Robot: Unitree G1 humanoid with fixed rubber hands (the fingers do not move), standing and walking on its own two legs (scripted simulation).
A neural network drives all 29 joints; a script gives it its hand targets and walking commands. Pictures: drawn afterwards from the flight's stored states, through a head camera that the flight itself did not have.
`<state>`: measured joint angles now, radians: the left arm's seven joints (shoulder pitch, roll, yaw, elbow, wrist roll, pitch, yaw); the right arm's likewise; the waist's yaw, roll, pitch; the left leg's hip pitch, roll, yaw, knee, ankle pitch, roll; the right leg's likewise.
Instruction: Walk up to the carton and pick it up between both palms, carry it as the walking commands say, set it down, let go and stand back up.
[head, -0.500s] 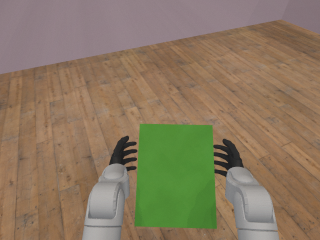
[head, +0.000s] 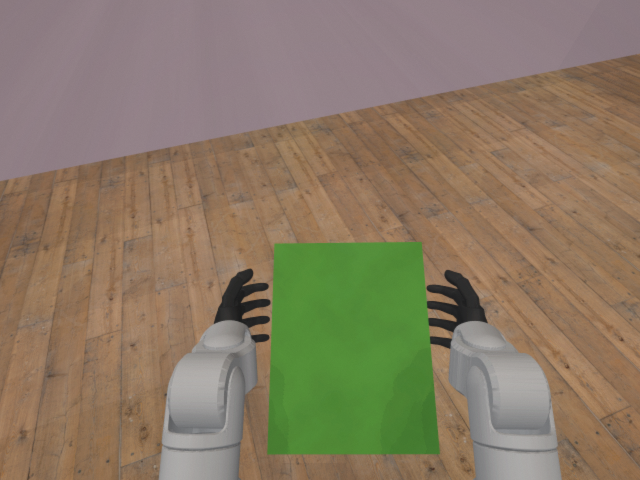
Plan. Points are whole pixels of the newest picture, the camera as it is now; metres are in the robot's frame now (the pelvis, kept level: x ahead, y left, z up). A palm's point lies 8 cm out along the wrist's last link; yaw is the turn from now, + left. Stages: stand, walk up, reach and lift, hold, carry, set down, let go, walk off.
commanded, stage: carry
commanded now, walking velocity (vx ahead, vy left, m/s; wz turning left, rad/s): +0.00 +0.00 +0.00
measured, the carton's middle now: (347, 344) +0.32 +0.00 -0.01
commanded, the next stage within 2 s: none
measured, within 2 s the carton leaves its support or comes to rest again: neither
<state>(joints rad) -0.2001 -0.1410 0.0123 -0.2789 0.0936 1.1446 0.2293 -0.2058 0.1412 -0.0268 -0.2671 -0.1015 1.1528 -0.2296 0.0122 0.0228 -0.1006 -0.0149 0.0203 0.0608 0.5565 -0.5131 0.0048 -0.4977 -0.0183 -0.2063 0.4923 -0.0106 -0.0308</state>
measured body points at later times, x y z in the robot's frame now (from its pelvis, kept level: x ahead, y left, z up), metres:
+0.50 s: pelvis +0.16 +0.02 +0.02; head +0.15 +0.02 +0.47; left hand +0.46 +0.15 +0.12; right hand +0.46 -0.12 +0.12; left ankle +0.14 +0.11 -0.72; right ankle +0.12 -0.08 -0.72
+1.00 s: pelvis +0.16 +0.04 +0.02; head +0.15 +0.04 +0.47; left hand +0.46 +0.17 +0.11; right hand +0.45 -0.10 +0.11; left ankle +0.14 +0.11 -0.72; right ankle +0.12 -0.08 -0.72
